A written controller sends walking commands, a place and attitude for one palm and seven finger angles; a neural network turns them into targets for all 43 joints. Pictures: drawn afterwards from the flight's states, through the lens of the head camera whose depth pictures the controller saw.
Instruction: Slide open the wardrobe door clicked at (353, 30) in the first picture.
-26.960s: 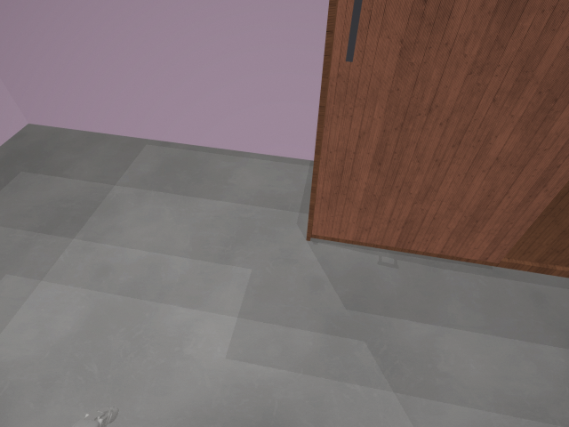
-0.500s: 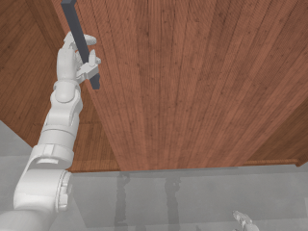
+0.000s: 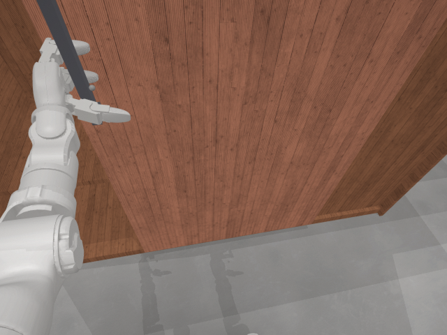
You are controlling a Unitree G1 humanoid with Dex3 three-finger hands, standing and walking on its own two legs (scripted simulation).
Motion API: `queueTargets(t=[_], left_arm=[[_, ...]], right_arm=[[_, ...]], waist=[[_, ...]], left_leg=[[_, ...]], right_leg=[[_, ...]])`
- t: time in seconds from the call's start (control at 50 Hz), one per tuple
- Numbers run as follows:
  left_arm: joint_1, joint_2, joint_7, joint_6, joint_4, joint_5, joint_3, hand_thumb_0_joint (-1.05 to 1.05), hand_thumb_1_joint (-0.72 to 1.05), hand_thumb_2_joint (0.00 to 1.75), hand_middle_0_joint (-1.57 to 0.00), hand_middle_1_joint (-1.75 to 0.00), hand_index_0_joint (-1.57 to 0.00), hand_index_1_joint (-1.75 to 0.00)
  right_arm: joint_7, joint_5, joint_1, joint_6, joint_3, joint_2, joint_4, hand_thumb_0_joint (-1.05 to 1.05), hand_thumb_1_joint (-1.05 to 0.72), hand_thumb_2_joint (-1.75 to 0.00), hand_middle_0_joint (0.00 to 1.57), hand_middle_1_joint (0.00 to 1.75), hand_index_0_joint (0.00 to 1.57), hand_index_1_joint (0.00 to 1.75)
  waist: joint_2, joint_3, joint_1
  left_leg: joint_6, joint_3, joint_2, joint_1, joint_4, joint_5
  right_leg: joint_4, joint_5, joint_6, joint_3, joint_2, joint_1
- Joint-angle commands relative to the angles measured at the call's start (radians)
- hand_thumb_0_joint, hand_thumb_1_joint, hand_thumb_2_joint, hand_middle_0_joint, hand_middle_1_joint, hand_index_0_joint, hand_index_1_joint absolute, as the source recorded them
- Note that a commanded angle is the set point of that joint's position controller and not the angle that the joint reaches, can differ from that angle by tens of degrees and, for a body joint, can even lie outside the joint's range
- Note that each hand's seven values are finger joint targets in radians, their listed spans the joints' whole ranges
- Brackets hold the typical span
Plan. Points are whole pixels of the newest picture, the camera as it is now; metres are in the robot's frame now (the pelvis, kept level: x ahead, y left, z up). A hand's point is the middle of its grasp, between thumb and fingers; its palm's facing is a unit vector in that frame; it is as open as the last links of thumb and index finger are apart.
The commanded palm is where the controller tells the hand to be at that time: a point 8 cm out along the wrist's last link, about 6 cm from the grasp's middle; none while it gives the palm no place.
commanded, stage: loosen the grip on the handle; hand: left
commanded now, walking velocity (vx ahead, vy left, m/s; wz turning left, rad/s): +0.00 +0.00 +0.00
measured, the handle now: (77, 64) +0.53 +0.24 +0.21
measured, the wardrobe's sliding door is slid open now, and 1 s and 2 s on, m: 0.37 0.37 0.37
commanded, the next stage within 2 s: slip the hand off the handle in 0.08 s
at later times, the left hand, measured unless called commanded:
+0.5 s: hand (84, 88) +0.48 +0.22 +0.19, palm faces +0.22 -0.97 -0.11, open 14.3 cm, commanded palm +0.44 +0.30 +0.19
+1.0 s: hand (39, 110) +0.43 +0.28 +0.19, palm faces +0.25 -0.96 -0.10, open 14.6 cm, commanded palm +0.39 +0.32 +0.19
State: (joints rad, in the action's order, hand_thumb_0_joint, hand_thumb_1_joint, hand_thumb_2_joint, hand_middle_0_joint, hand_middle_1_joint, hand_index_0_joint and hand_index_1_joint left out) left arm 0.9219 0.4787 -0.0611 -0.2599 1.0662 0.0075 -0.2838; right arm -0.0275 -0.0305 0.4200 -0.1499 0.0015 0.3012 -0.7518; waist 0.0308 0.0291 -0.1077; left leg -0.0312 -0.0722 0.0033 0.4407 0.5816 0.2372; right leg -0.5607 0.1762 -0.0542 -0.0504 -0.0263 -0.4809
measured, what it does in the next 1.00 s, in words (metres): shifts its weight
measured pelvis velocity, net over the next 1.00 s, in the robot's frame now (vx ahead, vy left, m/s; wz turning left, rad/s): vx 0.05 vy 0.02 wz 0.01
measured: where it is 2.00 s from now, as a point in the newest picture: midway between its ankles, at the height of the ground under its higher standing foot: outside the picture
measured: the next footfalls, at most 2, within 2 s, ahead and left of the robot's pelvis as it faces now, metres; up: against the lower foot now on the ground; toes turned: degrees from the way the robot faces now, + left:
none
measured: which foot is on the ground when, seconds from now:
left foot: down 0.00-1.00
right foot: down 0.00-1.00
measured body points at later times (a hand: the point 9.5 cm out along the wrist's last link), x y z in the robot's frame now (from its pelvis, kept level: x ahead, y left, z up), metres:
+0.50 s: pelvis +0.04 +0.02 +0.01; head +0.06 +0.02 +0.46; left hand +0.47 +0.27 +0.20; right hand +0.17 -0.23 -0.09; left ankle +0.04 +0.11 -0.73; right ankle +0.07 -0.08 -0.73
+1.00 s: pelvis +0.05 +0.02 +0.01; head +0.06 +0.01 +0.46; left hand +0.41 +0.33 +0.19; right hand +0.16 -0.25 -0.10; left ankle +0.04 +0.11 -0.73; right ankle +0.07 -0.08 -0.73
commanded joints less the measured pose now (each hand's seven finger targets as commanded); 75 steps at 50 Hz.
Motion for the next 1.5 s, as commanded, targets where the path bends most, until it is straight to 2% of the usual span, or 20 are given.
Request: queueTargets(t=[0.0,0.14,0.16,0.22,0.28,0.32,0.36,0.42,0.48,0.7,0.74,0.78,0.82,0.88,0.94,1.02,1.14,1.26,1.38,1.48], left_arm=[[0.463,0.244,0.003,-0.056,-0.255,-0.016,-0.034,0.00,-0.55,0.20,-0.25,-1.15,-0.25,-1.15],[0.397,0.248,0.013,-0.034,-0.316,-0.048,-0.065,0.00,-0.55,0.20,-0.25,-1.15,-0.25,-1.15],[0.420,0.174,0.014,-0.030,-0.341,-0.050,-0.010,0.00,-0.55,0.20,-0.25,-1.15,-0.25,-1.15],[0.333,0.247,0.002,-0.011,-0.360,-0.045,-0.092,0.00,-0.55,0.20,-0.25,-1.15,-0.25,-1.15],[0.311,0.216,0.005,0.013,-0.386,-0.046,-0.080,0.00,-0.55,0.20,-0.25,-1.15,-0.25,-1.15],[0.282,0.266,0.003,0.022,-0.410,-0.046,-0.126,0.00,-0.55,0.20,-0.25,-1.15,-0.25,-1.15],[0.271,0.218,0.008,0.040,-0.416,-0.048,-0.095,0.00,-0.55,0.20,-0.25,-1.15,-0.25,-1.15],[0.227,0.274,0.006,0.051,-0.467,-0.044,-0.145,0.00,-0.55,0.20,-0.25,-1.15,-0.25,-1.15],[0.208,0.262,0.012,0.072,-0.462,-0.044,-0.135,0.00,-0.55,0.20,-0.25,-1.15,-0.25,-1.15],[0.171,0.308,0.097,0.045,-0.577,-0.069,-0.164,0.00,-0.55,0.20,-0.25,-1.15,-0.25,-1.15],[0.199,0.285,0.126,0.033,-0.605,-0.074,-0.125,0.00,-0.55,0.20,-0.25,-1.15,-0.25,-1.15],[0.104,0.198,0.161,0.034,-0.648,-0.097,-0.072,0.00,-0.55,0.20,-0.25,-1.15,-0.25,-1.15],[0.058,0.140,0.192,0.046,-0.679,-0.127,-0.032,0.00,-0.55,0.20,-0.25,-1.15,-0.25,-1.15],[-0.050,0.184,0.212,0.082,-0.726,-0.176,-0.107,0.00,-0.55,0.20,-0.25,-1.15,-0.25,-1.15],[-0.119,0.170,0.197,0.117,-0.798,-0.192,-0.118,0.00,-0.55,0.20,-0.25,-1.15,-0.25,-1.15],[-0.184,0.253,0.145,0.131,-0.918,-0.164,-0.199,0.00,-0.55,0.20,-0.25,-1.15,-0.25,-1.15],[-0.264,0.149,0.139,0.120,-1.106,-0.164,-0.125,0.00,-0.55,0.20,-0.25,-1.15,-0.25,-1.15],[-0.378,0.060,0.178,0.226,-1.093,-0.203,-0.063,0.00,-0.55,0.20,-0.25,-1.15,-0.25,-1.15],[-0.424,0.029,0.153,0.244,-1.255,-0.197,-0.036,0.00,-0.55,0.20,-0.25,-1.15,-0.25,-1.15],[-0.434,0.088,0.121,0.215,-1.276,-0.193,-0.097,0.00,-0.55,0.20,-0.25,-1.15,-0.25,-1.15]], right_arm=[[-0.020,-0.001,-0.054,-0.053,-0.034,0.147,0.147,0.00,-0.90,-0.90,0.20,0.30,0.20,0.30],[-0.035,-0.002,-0.061,-0.044,-0.032,0.140,0.158,0.00,-0.90,-0.90,0.20,0.30,0.20,0.30],[-0.033,-0.001,-0.060,-0.045,-0.029,0.131,0.159,0.00,-0.90,-0.90,0.20,0.30,0.20,0.30],[-0.038,0.003,-0.057,-0.034,-0.031,0.137,0.167,0.00,-0.90,-0.90,0.20,0.30,0.20,0.30],[-0.038,0.001,-0.062,-0.024,-0.026,0.125,0.177,0.00,-0.90,-0.90,0.20,0.30,0.20,0.30],[-0.045,0.003,-0.072,-0.014,-0.025,0.124,0.185,0.00,-0.90,-0.90,0.20,0.30,0.20,0.30],[-0.045,-0.002,-0.084,-0.006,-0.018,0.112,0.194,0.00,-0.90,-0.90,0.20,0.30,0.20,0.30],[-0.050,-0.001,-0.101,0.006,-0.019,0.112,0.211,0.00,-0.90,-0.90,0.20,0.30,0.20,0.30],[-0.055,-0.004,-0.117,0.016,-0.010,0.101,0.219,0.00,-0.90,-0.90,0.20,0.30,0.20,0.30],[-0.064,-0.009,-0.114,0.027,-0.019,0.107,0.224,0.00,-0.90,-0.90,0.20,0.30,0.20,0.30],[-0.063,-0.011,-0.108,0.024,-0.021,0.111,0.216,0.00,-0.90,-0.90,0.20,0.30,0.20,0.30],[-0.057,-0.017,-0.112,0.014,-0.027,0.106,0.226,0.00,-0.90,-0.90,0.20,0.30,0.20,0.30],[-0.057,-0.020,-0.113,0.010,-0.031,0.108,0.226,0.00,-0.90,-0.90,0.20,0.30,0.20,0.30],[-0.058,-0.025,-0.124,0.008,-0.033,0.118,0.227,0.00,-0.90,-0.90,0.20,0.30,0.20,0.30],[-0.056,-0.029,-0.164,0.003,-0.027,0.113,0.243,0.00,-0.90,-0.90,0.20,0.30,0.20,0.30],[-0.055,-0.021,-0.197,0.001,-0.023,0.108,0.259,0.00,-0.90,-0.90,0.20,0.30,0.20,0.30],[-0.056,-0.015,-0.239,-0.024,-0.017,0.083,0.276,0.00,-0.90,-0.90,0.20,0.30,0.20,0.30],[-0.072,-0.032,-0.281,-0.027,-0.001,0.076,0.274,0.00,-0.90,-0.90,0.20,0.30,0.20,0.30],[-0.074,-0.026,-0.319,-0.042,0.012,0.060,0.288,0.00,-0.90,-0.90,0.20,0.30,0.20,0.30],[-0.080,-0.018,-0.331,-0.053,0.018,0.058,0.269,0.00,-0.90,-0.90,0.20,0.30,0.20,0.30]], waist=[[-0.049,0.239,0.033],[-0.021,0.243,0.043],[-0.040,0.254,0.030],[-0.029,0.294,0.061],[-0.002,0.299,0.065],[0.008,0.314,0.080],[-0.001,0.294,0.079],[-0.014,0.317,0.105],[-0.002,0.282,0.105],[-0.062,0.350,0.100],[-0.103,0.344,0.079],[-0.154,0.354,0.094],[-0.140,0.342,0.085],[-0.068,0.322,0.115],[-0.062,0.266,0.135],[-0.069,0.253,0.158],[-0.138,0.309,0.154],[-0.070,0.185,0.141],[-0.101,0.188,0.154],[-0.056,0.171,0.156]], left_leg=[[-0.018,0.060,-0.003,-0.026,-0.120,0.197],[-0.024,0.060,0.002,-0.065,-0.125,0.112],[-0.022,0.067,0.004,-0.097,-0.126,0.083],[-0.023,0.074,0.005,-0.128,-0.112,-0.024],[-0.016,0.075,0.006,-0.142,-0.111,-0.084],[-0.018,0.073,0.007,-0.146,-0.104,-0.129],[-0.012,0.074,0.007,-0.157,-0.109,-0.147],[-0.012,0.074,0.007,-0.167,-0.104,-0.185],[-0.008,0.068,0.003,-0.144,-0.112,-0.159],[-0.011,0.069,0.004,-0.200,-0.099,-0.214],[-0.012,0.077,0.006,-0.225,-0.095,-0.218],[-0.006,0.087,0.010,-0.280,-0.089,-0.259],[-0.004,0.093,0.014,-0.305,-0.081,-0.292],[-0.003,0.098,0.011,-0.270,-0.094,-0.265],[-0.006,0.092,0.007,-0.230,-0.107,-0.228],[-0.005,0.089,0.005,-0.212,-0.111,-0.221],[0.009,0.096,0.010,-0.299,-0.097,-0.300],[0.008,0.097,0.001,-0.247,-0.124,-0.154],[0.012,0.113,-0.004,-0.271,-0.130,-0.138],[0.008,0.108,-0.007,-0.248,-0.137,-0.087]], right_leg=[[0.165,0.274,0.024,0.116,0.052,0.177],[0.164,0.188,0.031,0.107,0.047,0.209],[0.146,0.133,0.029,0.089,0.041,0.196],[0.116,0.009,0.024,0.067,0.035,0.222],[0.102,-0.067,0.026,0.058,0.033,0.237],[0.095,-0.112,0.025,0.059,0.033,0.267],[0.092,-0.133,0.024,0.051,0.034,0.256],[0.084,-0.161,0.020,0.051,0.033,0.283],[0.092,-0.151,0.023,0.050,0.036,0.288],[0.086,-0.200,0.019,0.053,0.024,0.312],[0.089,-0.188,0.019,0.050,0.021,0.276],[0.087,-0.186,0.012,0.043,0.016,0.249],[0.093,-0.193,0.012,0.036,0.013,0.235],[0.094,-0.198,0.014,0.030,0.012,0.268],[0.095,-0.184,0.015,0.030,0.018,0.273],[0.086,-0.165,0.014,0.032,0.020,0.292],[0.073,-0.183,0.013,0.024,0.011,0.286],[0.109,-0.106,0.021,0.011,0.016,0.260],[0.111,-0.070,0.016,0.008,0.017,0.263],[0.127,-0.021,0.022,0.018,0.018,0.271]])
